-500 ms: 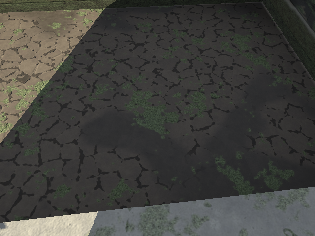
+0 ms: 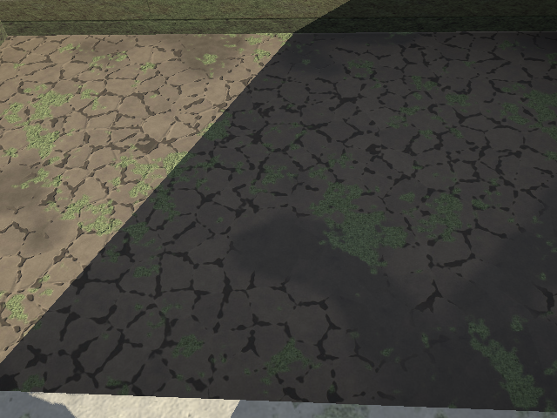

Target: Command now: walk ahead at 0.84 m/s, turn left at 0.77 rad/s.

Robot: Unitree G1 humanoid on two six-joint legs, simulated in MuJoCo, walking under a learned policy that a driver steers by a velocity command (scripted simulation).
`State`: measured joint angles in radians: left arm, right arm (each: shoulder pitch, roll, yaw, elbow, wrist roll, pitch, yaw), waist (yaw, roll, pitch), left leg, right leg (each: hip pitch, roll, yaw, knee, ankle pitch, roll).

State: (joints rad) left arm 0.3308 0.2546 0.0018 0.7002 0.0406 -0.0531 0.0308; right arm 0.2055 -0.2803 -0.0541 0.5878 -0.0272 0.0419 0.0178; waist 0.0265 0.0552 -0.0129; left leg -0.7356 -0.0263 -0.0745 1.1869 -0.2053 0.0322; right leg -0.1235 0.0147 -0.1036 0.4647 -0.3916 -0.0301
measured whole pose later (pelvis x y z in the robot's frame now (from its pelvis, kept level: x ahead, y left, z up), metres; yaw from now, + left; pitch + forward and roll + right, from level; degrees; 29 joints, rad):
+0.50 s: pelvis +0.25 +0.11 -0.02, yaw +18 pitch +0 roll +0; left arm 0.12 0.21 0.00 0.61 0.02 0.01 0.04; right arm 0.26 -0.24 -0.01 0.70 -0.01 -0.04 0.00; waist 0.00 0.02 0.05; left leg -0.40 -0.10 0.08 0.76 -0.36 0.13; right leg -0.66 0.03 0.13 1.13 -0.22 0.01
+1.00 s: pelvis +0.28 +0.14 -0.03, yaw -6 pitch +1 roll +0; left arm 0.01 0.25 0.02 0.52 0.02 0.05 0.01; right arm 0.04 -0.19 0.02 0.59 -0.06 0.02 -0.03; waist -0.01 0.02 0.07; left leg -0.47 0.02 -0.02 0.83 -0.37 -0.03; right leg -0.61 0.16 0.11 1.07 -0.38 -0.02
